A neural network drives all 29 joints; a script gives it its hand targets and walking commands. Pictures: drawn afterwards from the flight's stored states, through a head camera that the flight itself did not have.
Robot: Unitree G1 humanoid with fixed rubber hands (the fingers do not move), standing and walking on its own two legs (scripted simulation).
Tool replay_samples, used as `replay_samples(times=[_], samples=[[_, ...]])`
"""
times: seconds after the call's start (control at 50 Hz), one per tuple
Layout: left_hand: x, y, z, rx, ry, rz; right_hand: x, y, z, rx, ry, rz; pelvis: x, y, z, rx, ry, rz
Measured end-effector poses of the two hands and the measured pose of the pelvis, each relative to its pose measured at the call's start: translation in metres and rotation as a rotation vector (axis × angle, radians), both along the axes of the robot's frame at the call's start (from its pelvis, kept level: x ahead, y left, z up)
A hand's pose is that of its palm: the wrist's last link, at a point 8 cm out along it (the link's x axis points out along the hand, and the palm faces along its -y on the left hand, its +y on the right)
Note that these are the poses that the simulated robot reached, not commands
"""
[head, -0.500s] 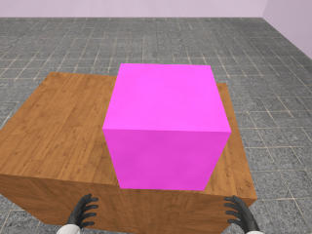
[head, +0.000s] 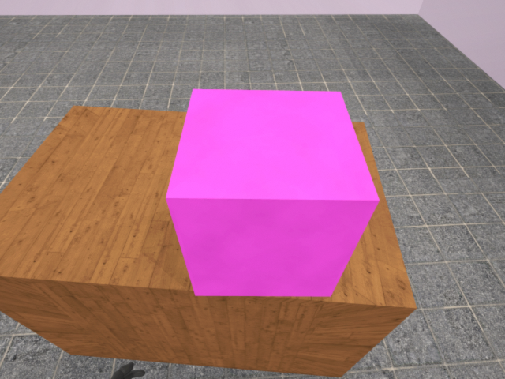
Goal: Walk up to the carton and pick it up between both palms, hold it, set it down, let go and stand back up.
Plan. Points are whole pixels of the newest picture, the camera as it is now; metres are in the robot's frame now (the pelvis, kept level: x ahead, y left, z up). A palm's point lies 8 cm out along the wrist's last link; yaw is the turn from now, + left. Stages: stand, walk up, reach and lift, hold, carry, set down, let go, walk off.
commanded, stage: stand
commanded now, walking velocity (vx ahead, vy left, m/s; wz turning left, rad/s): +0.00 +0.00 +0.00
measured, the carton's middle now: (265, 197) +0.43 -0.01 +0.03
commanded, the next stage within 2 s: none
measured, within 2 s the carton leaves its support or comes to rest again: neither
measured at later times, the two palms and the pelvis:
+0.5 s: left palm out of the picture +0.04 +0.25 -0.13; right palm out of the picture +0.02 -0.22 -0.13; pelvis +0.00 +0.02 +0.00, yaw -1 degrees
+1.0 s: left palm out of the picture +0.02 +0.24 -0.14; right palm out of the picture -0.01 -0.19 -0.14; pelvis +0.02 +0.03 +0.00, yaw -1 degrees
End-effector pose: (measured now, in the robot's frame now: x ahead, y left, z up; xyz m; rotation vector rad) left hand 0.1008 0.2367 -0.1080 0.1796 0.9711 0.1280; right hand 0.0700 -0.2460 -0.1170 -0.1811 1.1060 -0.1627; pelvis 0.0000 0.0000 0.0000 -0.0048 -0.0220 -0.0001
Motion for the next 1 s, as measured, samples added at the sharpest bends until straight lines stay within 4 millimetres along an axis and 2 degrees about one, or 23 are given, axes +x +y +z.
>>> replay_samples(times=[0.18,0.38,0.56,0.78,1.0], samples=[[-0.011,0.004,-0.006,-0.008,0.034,0.013,-0.011,0.012,-0.005,0.010,0.023,-0.026,-0.001,0.007,0.000,0.000,0.006,-0.005],[-0.045,0.007,-0.020,-0.021,0.168,0.036,-0.041,0.017,-0.011,0.003,0.127,-0.068,0.000,0.015,0.002,0.004,0.010,-0.015],[-0.068,0.013,-0.027,-0.014,0.277,0.060,-0.053,0.025,-0.015,0.010,0.183,-0.095,0.004,0.020,0.004,0.006,0.012,-0.019],[-0.079,0.009,-0.030,-0.019,0.362,0.070,-0.066,0.049,-0.024,0.060,0.250,-0.106,0.011,0.024,0.005,0.007,0.001,-0.020],[-0.084,0.003,-0.036,-0.038,0.412,0.083,-0.079,0.058,-0.026,0.064,0.303,-0.120,0.016,0.027,0.005,0.010,-0.012,-0.020]])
